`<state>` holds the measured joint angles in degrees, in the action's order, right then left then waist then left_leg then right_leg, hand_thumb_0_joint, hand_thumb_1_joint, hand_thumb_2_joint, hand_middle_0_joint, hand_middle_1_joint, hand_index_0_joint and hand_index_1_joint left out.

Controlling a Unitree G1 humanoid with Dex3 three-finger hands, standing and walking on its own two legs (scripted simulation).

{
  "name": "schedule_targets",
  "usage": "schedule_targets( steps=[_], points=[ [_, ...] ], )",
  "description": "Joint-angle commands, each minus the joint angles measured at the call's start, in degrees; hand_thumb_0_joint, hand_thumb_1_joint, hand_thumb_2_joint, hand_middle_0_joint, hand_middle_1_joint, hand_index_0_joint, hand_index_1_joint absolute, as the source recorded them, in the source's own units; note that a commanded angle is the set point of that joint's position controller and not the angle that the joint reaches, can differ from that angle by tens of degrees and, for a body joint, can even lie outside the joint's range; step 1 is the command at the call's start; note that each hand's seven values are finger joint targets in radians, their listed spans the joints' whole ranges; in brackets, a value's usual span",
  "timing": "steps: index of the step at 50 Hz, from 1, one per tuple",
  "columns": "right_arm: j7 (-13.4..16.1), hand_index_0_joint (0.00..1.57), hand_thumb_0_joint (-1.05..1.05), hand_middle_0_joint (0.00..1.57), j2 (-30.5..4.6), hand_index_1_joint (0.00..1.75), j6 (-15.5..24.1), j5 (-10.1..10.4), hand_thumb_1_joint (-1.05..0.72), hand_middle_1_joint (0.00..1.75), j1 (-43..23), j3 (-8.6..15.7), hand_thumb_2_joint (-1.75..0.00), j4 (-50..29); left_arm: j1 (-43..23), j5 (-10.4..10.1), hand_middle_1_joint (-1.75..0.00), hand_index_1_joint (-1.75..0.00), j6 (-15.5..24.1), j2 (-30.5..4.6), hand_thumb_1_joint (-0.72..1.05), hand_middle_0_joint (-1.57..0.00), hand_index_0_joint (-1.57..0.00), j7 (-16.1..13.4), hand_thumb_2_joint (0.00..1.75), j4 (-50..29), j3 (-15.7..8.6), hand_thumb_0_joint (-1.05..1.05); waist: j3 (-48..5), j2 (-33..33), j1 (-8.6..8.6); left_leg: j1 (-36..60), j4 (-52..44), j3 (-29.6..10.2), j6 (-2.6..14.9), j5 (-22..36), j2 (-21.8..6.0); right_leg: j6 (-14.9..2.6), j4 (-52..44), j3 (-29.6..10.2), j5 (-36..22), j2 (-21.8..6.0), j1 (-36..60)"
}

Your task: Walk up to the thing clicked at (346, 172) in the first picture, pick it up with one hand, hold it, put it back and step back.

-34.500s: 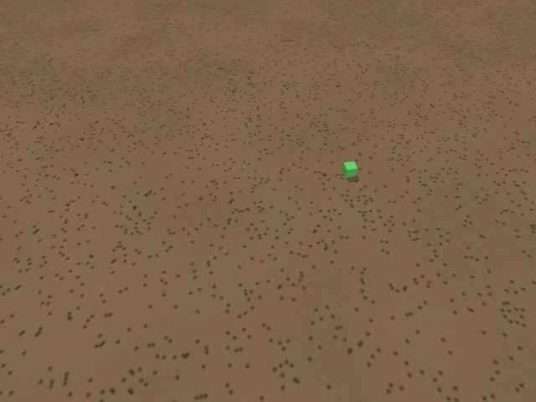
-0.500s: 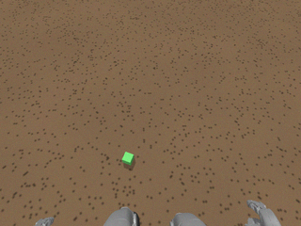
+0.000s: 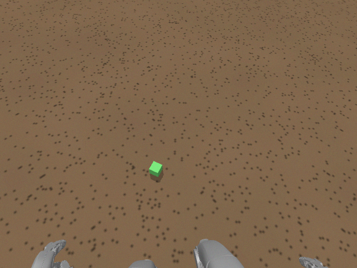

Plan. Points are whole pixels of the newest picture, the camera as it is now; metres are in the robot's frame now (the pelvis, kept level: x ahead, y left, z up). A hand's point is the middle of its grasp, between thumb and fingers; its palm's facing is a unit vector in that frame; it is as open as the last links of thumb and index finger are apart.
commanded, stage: step back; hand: left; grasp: from above
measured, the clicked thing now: (155, 169) +0.67 +0.10 -0.73
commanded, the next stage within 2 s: none
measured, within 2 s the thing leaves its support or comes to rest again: neither
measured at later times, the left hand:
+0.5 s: hand out of the picture -0.07 +0.23 -0.13, palm faces -0.01 -0.90 -0.45, open 7.4 cm
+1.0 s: hand out of the picture -0.28 +0.22 -0.15, palm faces -0.05 -0.91 -0.42, open 7.4 cm
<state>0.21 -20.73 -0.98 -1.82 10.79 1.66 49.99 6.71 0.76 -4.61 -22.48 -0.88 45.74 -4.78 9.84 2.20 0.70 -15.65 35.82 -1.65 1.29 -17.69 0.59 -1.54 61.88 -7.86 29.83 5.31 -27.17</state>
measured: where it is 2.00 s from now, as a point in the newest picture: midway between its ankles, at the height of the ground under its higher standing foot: outside the picture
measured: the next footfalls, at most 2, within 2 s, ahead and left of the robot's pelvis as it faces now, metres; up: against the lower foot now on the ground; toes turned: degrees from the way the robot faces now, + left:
right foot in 0.24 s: -0.09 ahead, -0.16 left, +0.00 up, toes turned -1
left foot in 0.62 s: -0.19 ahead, +0.08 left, +0.00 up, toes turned +0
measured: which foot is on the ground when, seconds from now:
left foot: down 0.00-0.28, up 0.30-0.60, down 0.62-1.00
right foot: up 0.00-0.22, down 0.24-0.64, up 0.66-0.94, down 0.96-1.00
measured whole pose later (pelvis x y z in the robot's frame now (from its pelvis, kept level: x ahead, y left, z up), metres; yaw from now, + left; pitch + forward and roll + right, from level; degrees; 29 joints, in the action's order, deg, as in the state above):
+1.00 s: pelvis -0.34 -0.06 -0.01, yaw -3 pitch -3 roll -2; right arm -0.1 -23.0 -2.8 -1.7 5.0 2.7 48.8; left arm 12.6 2.2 -1.1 -21.1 -0.3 54.0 -4.2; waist 8.3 -3.6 -0.8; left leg -24.7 39.0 -0.6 0.4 -13.8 -4.3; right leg -0.7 35.3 -0.6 22.6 2.8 -9.7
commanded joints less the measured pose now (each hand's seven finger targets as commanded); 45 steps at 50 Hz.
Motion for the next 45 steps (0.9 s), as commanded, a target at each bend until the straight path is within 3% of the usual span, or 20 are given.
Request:
schedule_targets(
  steps=[1, 4, 6, 9, 11, 12, 13, 14, 15, 17, 18, 25, 29, 30, 31, 32, 33, 36, 41, 45],
  points=[
    [1.8, 0.20, 0.00, 0.20, -14.9, 0.30, 1.5, 0.0, -0.90, 0.30, -4.1, 4.6, -0.90, -6.2, 4.7, -0.3, -0.30, -0.30, 2.0, -10.5, 0.90, -0.20, -0.20, -0.6, 0.90, -3.3, -3.7, 0.00, -9.6, -9.0, -1.97, 3.3, -10.0, -11.7, 12.12, 29.7, -14.8, 1.67, 9.9, -1.8, -0.6, -0.2, 0.1],
    [1.9, 0.20, 0.00, 0.20, -15.1, 0.30, 1.4, -0.1, -0.90, 0.30, -0.1, 5.0, -0.90, -6.2, 2.9, 0.2, -0.30, -0.30, 2.3, -9.6, 0.90, -0.20, -0.20, -0.2, 0.90, -4.4, -3.3, 0.00, -11.0, -10.5, 1.22, 10.9, -8.7, -12.3, 13.22, 29.0, -14.8, 3.49, 0.6, -0.2, 0.5, -0.9, -1.8],
    [1.9, 0.20, 0.00, 0.20, -15.9, 0.30, 1.1, -0.1, -0.90, 0.30, 0.0, 5.2, -0.90, -6.7, 3.5, 0.1, -0.30, -0.30, 2.6, -9.3, 0.90, -0.20, -0.20, -0.2, 0.90, -4.2, -3.0, 0.00, -12.6, -11.4, 1.26, 11.9, -7.3, -12.1, 13.75, 30.3, -15.7, 3.57, -7.4, 1.6, 0.9, -2.5, 1.0],
    [1.5, 0.20, 0.00, 0.20, -16.9, 0.30, 0.2, 0.0, -0.90, 0.30, -1.8, 5.3, -0.90, -7.4, 6.0, 0.2, -0.30, -0.30, 3.0, -9.1, 0.90, -0.20, -0.20, 0.0, 0.90, -2.1, -3.1, 0.00, -13.9, -14.9, 0.64, 8.0, -6.8, -11.1, 11.20, 25.4, -14.1, 2.33, -21.4, 6.1, -3.2, -3.5, 8.8],
    [1.4, 0.20, 0.00, 0.20, -17.1, 0.30, -0.6, 0.9, -0.90, 0.30, -4.7, 5.4, -0.90, -7.9, 12.1, 0.5, -0.30, -0.30, 3.3, -8.6, 0.90, -0.20, -0.20, 0.2, 0.90, 1.2, -3.2, 0.00, -16.2, -14.1, -2.55, 3.1, -2.6, -9.3, 7.85, 21.2, -12.4, 0.57, -37.7, 8.5, -15.1, -4.0, 17.7],
    [1.3, 0.20, 0.00, 0.20, -15.4, 0.30, -0.9, 1.4, -0.90, 0.30, -5.0, 4.7, -0.90, -8.3, 12.5, 1.3, -0.30, -0.30, 3.7, -10.9, 0.90, -0.20, -0.20, 0.1, 0.90, 1.4, -3.6, 0.00, -14.2, -10.1, -2.70, -4.8, 0.4, -8.3, 4.61, 13.2, -9.5, -0.56, -38.2, 3.4, -16.6, -6.5, 20.3],
    [1.3, 0.20, 0.00, 0.20, -11.4, 0.30, -0.8, 1.9, -0.90, 0.30, -4.7, 3.7, -0.90, -9.4, 11.3, 1.9, -0.30, -0.30, 4.0, -16.1, 0.90, -0.20, -0.20, 0.2, 0.90, 0.3, -5.0, 0.00, -11.9, 5.4, -2.02, -16.8, 10.5, -5.0, 0.50, -2.9, 0.6, -4.26, -40.1, -13.5, -19.4, -17.5, 21.7],
    [2.5, 0.20, 0.00, 0.20, -12.0, 0.30, -1.0, 1.8, -0.90, 0.30, -7.2, 4.4, -0.90, -9.6, 6.4, 1.8, -0.30, -0.30, 3.6, -22.6, 0.90, -0.20, -0.20, 0.2, 0.90, -2.2, -6.0, 0.00, -9.4, 16.6, -5.18, -14.8, 24.6, -4.8, -1.43, -18.5, 4.9, -14.99, -45.1, -25.5, -19.7, -29.3, 7.0],
    [2.5, 0.20, 0.00, 0.20, -13.9, 0.30, -1.2, 1.7, -0.90, 0.30, -6.7, 4.9, -0.90, -8.6, 3.7, 1.7, -0.30, -0.30, 3.9, -20.1, 0.90, -0.20, -0.20, 0.0, 0.90, -3.7, -5.3, 0.00, -6.4, 11.8, -3.45, -13.1, 32.6, -10.0, -1.78, -17.5, 3.6, -16.03, -45.5, -24.6, -21.2, -29.8, 2.3],
    [2.2, 0.20, 0.00, 0.20, -13.1, 0.30, -0.9, 2.1, -0.90, 0.30, -1.2, 4.5, -0.90, -5.6, -3.4, 1.3, -0.30, -0.30, 4.2, -14.1, 0.90, -0.20, -0.20, -0.5, 0.90, -4.5, -3.6, 0.00, -5.8, 4.0, 1.38, -12.7, 33.9, -9.6, -0.89, -11.2, 6.2, -9.43, -37.9, -6.8, -32.9, -19.0, 5.8],
    [2.2, 0.20, 0.00, 0.20, -12.4, 0.30, -0.6, 2.1, -0.90, 0.30, -0.5, 4.1, -0.90, -5.3, -3.7, 1.6, -0.30, -0.30, 4.1, -13.3, 0.90, -0.20, -0.20, -0.7, 0.90, -4.6, -3.8, 0.00, -5.9, 6.3, 1.34, -12.5, 34.0, -7.7, -1.43, -9.7, 6.2, -8.67, -37.2, -4.3, -33.4, -17.7, 6.9],
    [1.9, 0.20, 0.00, 0.20, -11.1, 0.30, -0.1, 0.9, -0.90, 0.30, -2.0, 3.6, -0.90, -6.2, 5.5, 1.4, -0.30, -0.30, 3.5, -12.9, 0.90, -0.20, -0.20, -1.8, 0.90, -4.7, -3.6, 0.00, -11.5, 8.2, -4.81, -12.1, 14.1, -2.7, -2.57, -14.0, 2.5, -11.46, -31.3, -6.1, -46.6, -21.0, 24.6],
    [1.3, 0.20, 0.00, 0.20, -11.5, 0.30, -0.2, 0.6, -0.90, 0.30, 5.3, 4.6, -0.90, -3.0, 0.6, 0.4, -0.30, -0.30, 2.6, -13.8, 0.90, -0.20, -0.20, -1.4, 0.90, -6.2, -2.9, 0.00, -14.3, 8.2, -0.49, 1.5, -6.7, 2.6, -0.59, -1.8, 1.8, -8.27, -28.0, -4.6, -39.4, -19.4, 18.0],
    [1.3, 0.20, 0.00, 0.20, -12.6, 0.30, -0.1, 0.3, -0.90, 0.30, 6.0, 5.1, -0.90, -2.4, 0.2, 0.2, -0.30, -0.30, 2.3, -12.8, 0.90, -0.20, -0.20, -1.3, 0.90, -6.3, -2.4, 0.00, -14.2, 5.3, 0.13, 5.0, -10.8, -0.1, 0.64, 4.3, 0.1, -5.70, -26.0, -3.7, -33.1, -18.0, 13.1],
    [1.2, 0.20, 0.00, 0.20, -16.3, 0.30, -0.2, -0.7, -0.90, 0.30, 5.0, 6.1, -0.90, -3.1, 1.4, 0.0, -0.30, -0.30, 2.2, -10.9, 0.90, -0.20, -0.20, -1.1, 0.90, -6.5, -1.8, 0.00, -13.9, -3.4, 0.01, 9.0, -12.9, -13.5, 4.57, 9.4, -9.4, -2.13, -19.0, -0.2, -20.8, -12.2, 3.2],
    [0.4, 0.20, 0.00, 0.20, -22.4, 0.30, -0.5, 0.2, -0.90, 0.30, 0.3, 6.7, -0.90, -4.4, -1.9, -0.5, -0.30, -0.30, 2.3, -10.9, 0.90, -0.20, -0.20, -1.6, 0.90, -6.9, -2.1, 0.00, -12.2, -16.8, 0.85, -0.3, -17.1, -25.9, 13.72, 14.4, -21.2, 0.43, -6.8, 8.4, 2.9, -1.8, 2.3],
    [0.5, 0.20, 0.00, 0.20, -22.8, 0.30, -0.1, -0.6, -0.90, 0.30, -0.7, 7.1, -0.90, -5.2, -4.0, 0.7, -0.30, -0.30, 2.2, -12.3, 0.90, -0.20, -0.20, -2.1, 0.90, -6.3, -3.0, 0.00, -10.0, -14.5, 2.64, -6.9, -18.8, -31.4, 17.63, 15.3, -24.5, 0.66, 4.7, 0.1, 8.9, -1.5, 3.9],
    [1.3, 0.20, 0.00, 0.20, -15.9, 0.30, 0.1, -0.8, -0.90, 0.30, -7.5, 4.6, -0.90, -5.8, 3.5, -0.7, -0.30, -0.30, 1.6, -11.1, 0.90, -0.20, -0.20, -1.8, 0.90, -2.2, -3.0, 0.00, -7.5, -6.8, -3.52, -4.4, -14.2, -13.5, 11.57, 20.0, -15.5, -0.16, 14.4, -3.3, 0.1, 0.5, 0.3],
    [1.0, 0.20, 0.00, 0.20, -13.7, 0.30, 0.0, -0.4, -0.90, 0.30, -3.5, 4.6, -0.90, -5.3, 4.5, 0.3, -0.30, -0.30, 2.9, -9.9, 0.90, -0.20, -0.20, -0.7, 0.90, -0.9, -2.5, 0.00, -10.1, -11.5, -0.26, 7.8, -12.3, -11.4, 12.85, 16.1, -14.5, 3.41, -1.3, 1.6, 0.6, -2.3, 0.5],
    [0.6, 0.20, 0.00, 0.20, -16.1, 0.30, -0.8, -0.6, -0.90, 0.30, -2.2, 5.2, -0.90, -4.1, 5.7, 0.4, -0.30, -0.30, 4.6, -9.7, 0.90, -0.20, -0.20, -0.3, 0.90, 1.5, -2.0, 0.00, -13.9, -14.3, 1.10, 9.4, -11.1, -11.3, 10.99, 6.1, -14.0, 1.77, -26.5, 7.2, 0.6, -3.9, 9.8]
  ],
)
